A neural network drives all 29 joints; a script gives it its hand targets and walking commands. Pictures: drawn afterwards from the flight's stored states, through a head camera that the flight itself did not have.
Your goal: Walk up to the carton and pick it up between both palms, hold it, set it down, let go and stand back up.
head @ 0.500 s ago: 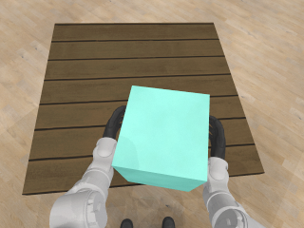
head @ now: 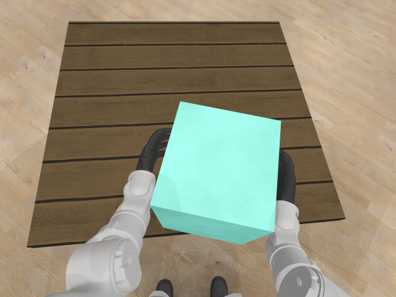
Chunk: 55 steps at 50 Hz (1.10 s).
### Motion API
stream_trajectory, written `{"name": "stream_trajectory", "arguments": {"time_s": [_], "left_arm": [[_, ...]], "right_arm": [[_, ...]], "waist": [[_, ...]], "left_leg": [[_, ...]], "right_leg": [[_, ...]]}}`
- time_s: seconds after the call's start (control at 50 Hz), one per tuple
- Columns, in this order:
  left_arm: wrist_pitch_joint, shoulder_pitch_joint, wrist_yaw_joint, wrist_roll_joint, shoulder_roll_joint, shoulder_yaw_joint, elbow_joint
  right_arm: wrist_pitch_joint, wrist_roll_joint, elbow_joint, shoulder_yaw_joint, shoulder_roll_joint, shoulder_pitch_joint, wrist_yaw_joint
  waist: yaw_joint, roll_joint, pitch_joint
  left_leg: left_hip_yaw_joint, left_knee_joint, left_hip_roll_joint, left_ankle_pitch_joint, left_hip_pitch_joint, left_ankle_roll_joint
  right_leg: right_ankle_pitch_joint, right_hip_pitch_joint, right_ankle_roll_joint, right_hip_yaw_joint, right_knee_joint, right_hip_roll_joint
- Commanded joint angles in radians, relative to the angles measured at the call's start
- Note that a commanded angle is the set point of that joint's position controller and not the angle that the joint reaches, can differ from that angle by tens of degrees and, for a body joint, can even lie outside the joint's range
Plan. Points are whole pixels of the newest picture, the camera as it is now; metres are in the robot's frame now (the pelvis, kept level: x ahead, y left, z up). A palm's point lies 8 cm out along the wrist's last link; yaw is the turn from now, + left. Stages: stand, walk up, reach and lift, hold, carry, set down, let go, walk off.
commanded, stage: set down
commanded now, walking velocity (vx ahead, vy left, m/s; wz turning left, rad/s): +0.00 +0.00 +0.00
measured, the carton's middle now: (214, 181) +0.37 -0.03 -0.08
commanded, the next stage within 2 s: none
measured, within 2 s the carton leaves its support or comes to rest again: rests again in 1.06 s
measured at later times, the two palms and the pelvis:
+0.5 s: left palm (149, 164) +0.40 +0.11 -0.06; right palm (283, 194) +0.33 -0.17 -0.06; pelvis -0.01 +0.00 -0.01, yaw +0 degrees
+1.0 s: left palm (144, 161) +0.41 +0.13 -0.07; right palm (277, 191) +0.34 -0.16 -0.07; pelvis -0.01 +0.00 -0.02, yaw -1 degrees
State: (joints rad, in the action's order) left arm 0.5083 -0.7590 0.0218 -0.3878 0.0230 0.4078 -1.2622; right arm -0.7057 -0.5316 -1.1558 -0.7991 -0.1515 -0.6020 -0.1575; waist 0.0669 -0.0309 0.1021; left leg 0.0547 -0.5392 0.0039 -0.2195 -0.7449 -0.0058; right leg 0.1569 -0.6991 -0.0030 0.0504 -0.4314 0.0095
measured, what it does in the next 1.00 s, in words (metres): stands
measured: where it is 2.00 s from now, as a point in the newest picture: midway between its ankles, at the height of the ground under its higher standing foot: outside the picture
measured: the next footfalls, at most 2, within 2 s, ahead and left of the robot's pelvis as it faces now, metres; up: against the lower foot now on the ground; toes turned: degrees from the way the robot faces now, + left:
none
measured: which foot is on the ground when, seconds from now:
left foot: down 0.00-1.00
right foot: down 0.00-1.00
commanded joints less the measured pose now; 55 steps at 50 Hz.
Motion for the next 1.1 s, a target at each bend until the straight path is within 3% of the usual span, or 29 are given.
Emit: {"name": "stream_trajectory", "arguments": {"time_s": [0.0,0.02,0.04,0.12,0.16,0.2,0.22,0.26,0.3,0.4,0.46,0.48,0.5,0.52,0.56,0.6,0.62,0.68,0.76,0.8,0.84,0.88,0.9,0.92,0.94,0.96,0.98,1.06,1.08], "left_arm": [[0.08,-0.468,-0.092,-0.127,-0.516,-0.09,-0.058],[0.084,-0.449,-0.088,-0.129,-0.47,-0.07,-0.079],[0.08,-0.474,-0.098,-0.138,-0.535,-0.084,-0.054],[0.077,-0.452,-0.089,-0.145,-0.484,-0.071,-0.081],[0.082,-0.451,-0.1,-0.155,-0.561,-0.065,-0.07],[0.081,-0.448,-0.096,-0.149,-0.531,-0.071,-0.078],[0.077,-0.459,-0.088,-0.147,-0.506,-0.081,-0.061],[0.08,-0.499,-0.093,-0.152,-0.56,-0.09,-0.033],[0.069,-0.441,-0.086,-0.152,-0.499,-0.069,-0.08],[0.063,-0.477,-0.095,-0.162,-0.555,-0.061,-0.06],[0.053,-0.472,-0.091,-0.165,-0.528,-0.055,-0.058],[0.058,-0.468,-0.087,-0.164,-0.526,-0.05,-0.059],[0.059,-0.476,-0.084,-0.154,-0.466,-0.061,-0.07],[0.063,-0.483,-0.094,-0.168,-0.518,-0.039,-0.054],[0.054,-0.483,-0.09,-0.176,-0.482,-0.014,-0.078],[0.052,-0.496,-0.081,-0.178,-0.442,-0.009,-0.058],[0.051,-0.519,-0.089,-0.179,-0.497,-0.023,-0.048],[0.043,-0.511,-0.081,-0.169,-0.424,-0.006,-0.072],[0.039,-0.487,-0.039,-0.133,-0.228,0.027,-0.059],[0.029,-0.455,-0.009,-0.103,-0.071,0.056,-0.059],[0.015,-0.46,0.027,-0.023,0.08,0.034,-0.051],[0.012,-0.535,0.037,0.047,0.019,-0.065,0.004],[0.011,-0.534,0.047,0.07,0.047,-0.083,0.008],[0.015,-0.547,0.039,0.083,-0.025,-0.121,0.022],[0.009,-0.529,0.043,0.089,0.064,-0.1,-0.033],[0.013,-0.529,0.051,0.113,0.079,-0.129,-0.034],[0.012,-0.528,0.048,0.133,0.088,-0.133,-0.052],[0.026,-0.537,0.037,0.218,0.159,-0.22,-0.12],[0.026,-0.539,0.044,0.231,0.159,-0.247,-0.117]], "right_arm": [[-0.011,-0.18,-0.201,0.277,-0.589,-0.491,0.125],[-0.013,-0.168,-0.21,0.291,-0.552,-0.471,0.121],[-0.01,-0.19,-0.175,0.279,-0.652,-0.501,0.123],[-0.012,-0.176,-0.212,0.277,-0.58,-0.482,0.128],[-0.016,-0.199,-0.201,0.282,-0.665,-0.476,0.131],[-0.01,-0.185,-0.236,0.275,-0.628,-0.477,0.131],[-0.016,-0.176,-0.224,0.267,-0.583,-0.48,0.132],[-0.01,-0.19,-0.217,0.265,-0.677,-0.497,0.139],[-0.006,-0.166,-0.238,0.277,-0.567,-0.472,0.139],[0.012,-0.206,-0.232,0.242,-0.668,-0.496,0.143],[0.004,-0.204,-0.227,0.224,-0.626,-0.482,0.138],[0.006,-0.201,-0.219,0.239,-0.626,-0.496,0.14],[0.012,-0.184,-0.229,0.241,-0.557,-0.484,0.134],[0.018,-0.213,-0.219,0.216,-0.638,-0.465,0.136],[0.023,-0.207,-0.218,0.216,-0.605,-0.48,0.132],[0.028,-0.189,-0.22,0.21,-0.56,-0.478,0.13],[0.025,-0.212,-0.224,0.187,-0.619,-0.495,0.131],[0.029,-0.191,-0.201,0.196,-0.532,-0.497,0.127],[0.041,-0.13,-0.245,0.184,-0.345,-0.441,0.088],[0.044,-0.069,-0.235,0.177,-0.189,-0.418,0.063],[0.045,0.002,-0.237,0.18,-0.035,-0.414,0.019],[0.051,0.066,-0.205,0.236,-0.139,-0.48,-0.007],[0.038,0.093,-0.225,0.221,-0.069,-0.47,-0.016],[0.039,0.113,-0.247,0.269,-0.173,-0.476,-0.024],[0.037,0.146,-0.264,0.278,-0.062,-0.463,-0.025],[0.026,0.165,-0.289,0.277,-0.007,-0.459,-0.034],[0.021,0.188,-0.293,0.297,-0.01,-0.472,-0.039],[-0.013,0.317,-0.336,0.372,0.108,-0.511,-0.049],[-0.02,0.32,-0.365,0.348,0.155,-0.512,-0.055]], "waist": [[0.042,0.079,0.543],[0.027,0.073,0.563],[0.041,0.057,0.554],[0.031,0.087,0.551],[0.044,0.055,0.512],[0.039,0.055,0.502],[0.039,0.106,0.528],[0.048,0.086,0.511],[0.027,0.094,0.515],[0.041,0.076,0.459],[0.052,0.098,0.48],[0.031,0.084,0.479],[0.048,0.099,0.512],[0.046,0.072,0.463],[0.024,0.07,0.458],[0.026,0.091,0.478],[0.049,0.08,0.454],[0.029,0.082,0.477],[0.034,0.078,0.467],[0.006,0.103,0.48],[0.027,0.092,0.521],[0.049,0.091,0.555],[0.066,0.108,0.587],[0.068,0.103,0.568],[0.045,0.119,0.605],[0.072,0.142,0.664],[0.052,0.149,0.689],[0.063,0.186,0.774],[0.097,0.215,0.783]], "left_leg": [[-0.089,-0.056,0.01,0.123,0.068,-0.015],[-0.099,-0.066,0.008,0.119,0.043,-0.012],[-0.09,-0.068,0.003,0.084,0.014,-0.001],[-0.09,-0.081,0.013,0.11,0.042,-0.012],[-0.082,-0.093,0.012,0.076,-0.007,-0.001],[-0.075,-0.103,0.016,0.077,0.034,-0.003],[-0.079,-0.112,0.013,0.083,0.036,-0.013],[-0.071,-0.122,0.018,0.078,0.036,-0.008],[-0.078,-0.129,0.017,0.088,0.065,-0.012],[-0.067,-0.133,0.025,0.058,0.068,-0.002],[-0.076,-0.141,0.016,0.048,0.072,-0.005],[-0.073,-0.144,0.018,0.053,0.046,-0.004],[-0.074,-0.152,0.016,0.054,0.058,-0.009],[-0.08,-0.144,0.012,0.03,0.035,-0.002],[-0.083,-0.141,0.01,0.024,0.047,0.006],[-0.086,-0.15,0.01,0.032,0.044,-0.001],[-0.08,-0.159,0.012,0.032,0.046,-0.004],[-0.084,-0.16,0.009,0.012,0.052,-0.002],[-0.088,-0.167,0.002,-0.006,0.041,-0.003],[-0.104,-0.161,0.0,-0.016,0.041,-0.003],[-0.108,-0.187,-0.002,0.0,0.013,-0.004],[-0.083,-0.213,-0.002,0.003,-0.018,-0.005],[-0.085,-0.243,-0.004,0.045,0.001,-0.02],[-0.081,-0.261,-0.006,0.058,-0.011,-0.014],[-0.088,-0.283,-0.01,0.084,-0.011,-0.02],[-0.079,-0.294,-0.007,0.128,0.013,-0.035],[-0.084,-0.311,-0.012,0.138,-0.005,-0.038],[-0.081,-0.391,-0.024,0.232,0.024,-0.069],[-0.065,-0.399,-0.022,0.245,0.065,-0.085]], "right_leg": [[-0.228,0.265,0.006,0.038,-0.085,-0.014],[-0.245,0.281,0.006,0.019,-0.079,-0.021],[-0.236,0.292,-0.001,0.018,-0.084,-0.027],[-0.241,0.259,0.008,0.03,-0.107,-0.012],[-0.211,0.261,0.004,0.02,-0.109,-0.023],[-0.17,0.205,0.009,0.025,-0.107,-0.011],[-0.173,0.17,0.016,0.033,-0.127,-0.005],[-0.146,0.174,0.011,0.034,-0.124,-0.008],[-0.148,0.133,0.018,0.04,-0.132,0.0],[-0.049,0.084,0.02,0.043,-0.119,0.004],[-0.063,0.086,0.018,0.045,-0.129,0.002],[-0.066,0.085,0.019,0.041,-0.136,0.006],[-0.105,0.103,0.021,0.036,-0.145,0.003],[-0.065,0.103,0.012,0.034,-0.144,-0.001],[-0.052,0.087,0.016,0.033,-0.146,0.004],[-0.05,0.085,0.016,0.024,-0.149,0.003],[-0.045,0.07,0.014,0.042,-0.151,0.006],[-0.03,0.055,0.014,0.029,-0.159,0.005],[-0.023,0.069,0.011,0.019,-0.171,-0.002],[-0.008,0.104,0.015,0.01,-0.165,0.0],[-0.055,0.118,0.004,0.003,-0.184,-0.004],[-0.065,0.087,-0.002,0.01,-0.199,0.008],[-0.105,0.052,-0.001,0.018,-0.215,0.018],[-0.116,0.043,-0.004,0.01,-0.213,0.017],[-0.128,0.031,0.003,0.005,-0.227,0.021],[-0.174,0.015,0.009,0.021,-0.251,0.03],[-0.177,0.023,0.006,0.014,-0.25,0.024],[-0.259,-0.018,0.01,0.024,-0.313,0.04],[-0.243,-0.066,0.017,0.038,-0.318,0.048]]}}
